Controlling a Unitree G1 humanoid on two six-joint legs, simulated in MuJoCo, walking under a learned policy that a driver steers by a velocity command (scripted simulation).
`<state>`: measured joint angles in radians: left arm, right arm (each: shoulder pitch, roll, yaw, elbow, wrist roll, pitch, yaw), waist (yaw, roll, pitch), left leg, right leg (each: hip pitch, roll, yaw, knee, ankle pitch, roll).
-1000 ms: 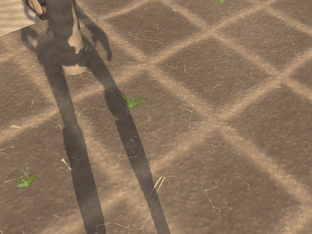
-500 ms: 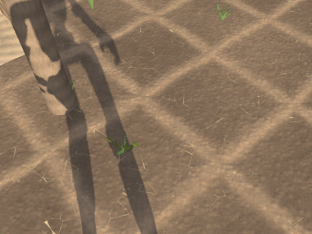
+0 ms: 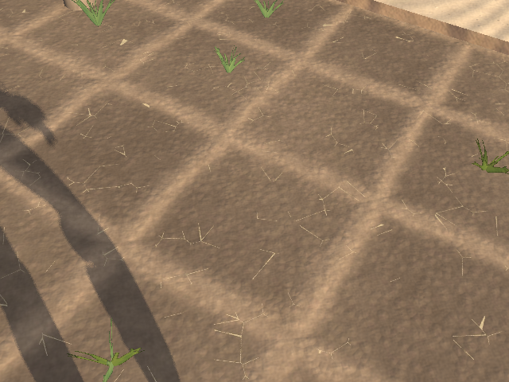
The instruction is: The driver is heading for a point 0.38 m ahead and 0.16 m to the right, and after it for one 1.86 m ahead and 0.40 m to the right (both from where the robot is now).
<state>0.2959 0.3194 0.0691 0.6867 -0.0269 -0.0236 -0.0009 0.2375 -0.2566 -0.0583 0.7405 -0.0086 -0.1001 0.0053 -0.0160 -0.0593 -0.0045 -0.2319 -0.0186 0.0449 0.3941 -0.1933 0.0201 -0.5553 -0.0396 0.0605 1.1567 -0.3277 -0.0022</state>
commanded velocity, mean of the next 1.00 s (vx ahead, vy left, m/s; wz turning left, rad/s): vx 0.27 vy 0.00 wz -0.49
